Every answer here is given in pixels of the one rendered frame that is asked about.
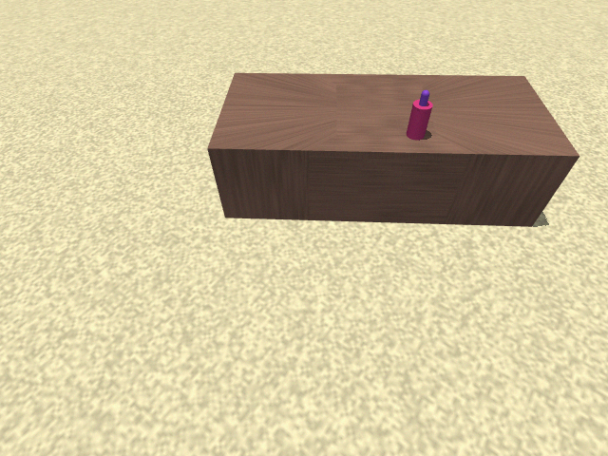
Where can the bottle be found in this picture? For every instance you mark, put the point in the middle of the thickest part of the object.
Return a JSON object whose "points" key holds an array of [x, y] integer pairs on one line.
{"points": [[419, 116]]}

